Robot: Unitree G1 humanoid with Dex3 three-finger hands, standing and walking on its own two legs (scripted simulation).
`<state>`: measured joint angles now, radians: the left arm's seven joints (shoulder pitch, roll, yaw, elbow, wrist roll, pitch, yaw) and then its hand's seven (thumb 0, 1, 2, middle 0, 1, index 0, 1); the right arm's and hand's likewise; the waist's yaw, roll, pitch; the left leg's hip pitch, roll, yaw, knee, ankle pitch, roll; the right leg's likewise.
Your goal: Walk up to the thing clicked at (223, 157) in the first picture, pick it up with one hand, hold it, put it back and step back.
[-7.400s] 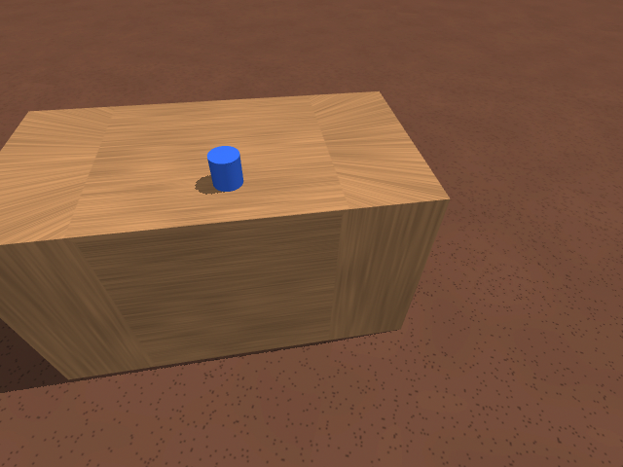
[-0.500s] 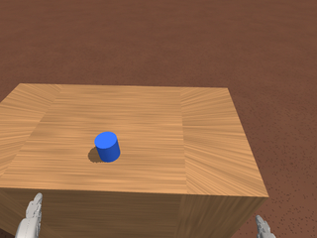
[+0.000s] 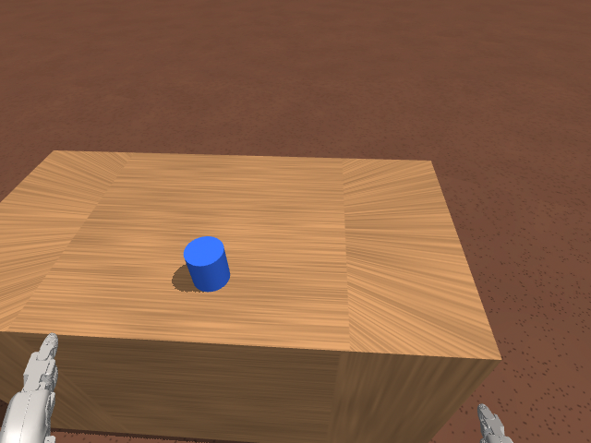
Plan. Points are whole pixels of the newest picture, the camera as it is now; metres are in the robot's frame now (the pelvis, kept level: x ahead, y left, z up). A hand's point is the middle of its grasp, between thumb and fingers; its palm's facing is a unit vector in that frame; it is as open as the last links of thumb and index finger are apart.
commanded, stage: rise first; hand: left
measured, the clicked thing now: (207, 264) +0.50 +0.21 -0.09
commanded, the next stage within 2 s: go down in 0.22 s
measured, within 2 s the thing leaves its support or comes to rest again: neither
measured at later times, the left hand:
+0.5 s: hand (79, 408) +0.18 +0.27 +0.03, palm faces +0.32 -0.88 -0.34, open 17.6 cm
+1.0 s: hand (64, 314) +0.30 +0.34 +0.05, palm faces +0.19 -0.98 -0.06, open 17.5 cm
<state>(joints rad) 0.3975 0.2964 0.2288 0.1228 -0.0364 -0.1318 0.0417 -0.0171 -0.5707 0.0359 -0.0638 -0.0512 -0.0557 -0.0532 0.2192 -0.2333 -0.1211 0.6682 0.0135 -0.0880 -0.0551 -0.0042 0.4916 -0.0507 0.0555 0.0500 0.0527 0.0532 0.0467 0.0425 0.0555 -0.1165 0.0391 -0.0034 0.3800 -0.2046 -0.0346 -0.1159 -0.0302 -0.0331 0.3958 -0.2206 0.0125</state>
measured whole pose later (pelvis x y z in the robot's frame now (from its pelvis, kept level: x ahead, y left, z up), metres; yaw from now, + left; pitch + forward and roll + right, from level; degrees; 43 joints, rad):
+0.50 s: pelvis +0.00 +0.01 +0.00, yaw +1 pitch -3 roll +0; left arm 0.39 0.27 0.27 0.08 -0.05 -0.21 0.00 -0.02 -0.60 0.06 -0.08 -0.08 -0.07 -0.09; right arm 0.21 -0.23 -0.12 0.67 0.00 -0.11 -0.04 0.00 0.48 -0.06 0.05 0.05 0.05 0.05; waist 0.05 0.03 0.04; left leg -0.17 0.03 -0.01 0.44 -0.23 -0.03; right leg -0.16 -0.04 -0.04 0.44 -0.23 0.02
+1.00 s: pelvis +0.00 +0.02 -0.01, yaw -1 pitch +3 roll -1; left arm -0.14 0.50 0.51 0.68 -0.27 -0.29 -0.42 -0.02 -0.56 0.08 -0.05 -0.07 -0.05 -0.06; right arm 0.20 -0.23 -0.05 0.68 0.03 -0.13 -0.07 0.00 0.50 -0.06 0.05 0.05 0.05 0.05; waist -0.02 -0.02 -0.03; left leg -0.34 0.03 0.00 0.56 -0.28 -0.01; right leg -0.31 -0.04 -0.02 0.52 -0.26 0.03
